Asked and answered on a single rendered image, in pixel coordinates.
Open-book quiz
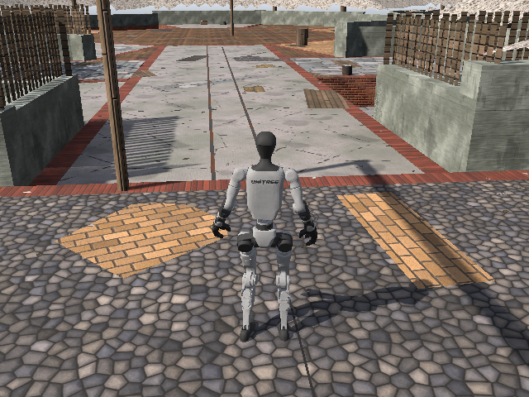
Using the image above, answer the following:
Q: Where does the robot right hand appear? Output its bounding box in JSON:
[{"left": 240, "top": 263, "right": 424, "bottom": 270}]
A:
[{"left": 299, "top": 227, "right": 317, "bottom": 246}]

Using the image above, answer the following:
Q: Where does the humanoid robot head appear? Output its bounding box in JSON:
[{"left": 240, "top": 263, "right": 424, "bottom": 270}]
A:
[{"left": 251, "top": 132, "right": 279, "bottom": 171}]

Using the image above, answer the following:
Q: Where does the robot left hand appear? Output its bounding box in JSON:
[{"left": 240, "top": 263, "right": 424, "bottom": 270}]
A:
[{"left": 212, "top": 222, "right": 231, "bottom": 238}]

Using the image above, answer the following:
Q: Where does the right robot upper arm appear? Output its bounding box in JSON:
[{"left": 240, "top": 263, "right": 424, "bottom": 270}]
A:
[{"left": 283, "top": 167, "right": 306, "bottom": 213}]

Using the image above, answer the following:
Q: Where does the left robot forearm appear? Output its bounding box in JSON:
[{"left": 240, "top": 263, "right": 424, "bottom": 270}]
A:
[{"left": 214, "top": 198, "right": 231, "bottom": 227}]

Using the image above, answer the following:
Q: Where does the right robot forearm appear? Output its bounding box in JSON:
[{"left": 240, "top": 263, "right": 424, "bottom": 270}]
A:
[{"left": 298, "top": 200, "right": 315, "bottom": 232}]

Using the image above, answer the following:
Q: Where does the robot left shin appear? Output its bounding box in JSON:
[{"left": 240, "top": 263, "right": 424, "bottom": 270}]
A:
[{"left": 241, "top": 273, "right": 255, "bottom": 330}]

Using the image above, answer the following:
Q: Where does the left robot upper arm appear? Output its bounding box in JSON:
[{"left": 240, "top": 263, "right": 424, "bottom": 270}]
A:
[{"left": 223, "top": 166, "right": 248, "bottom": 211}]

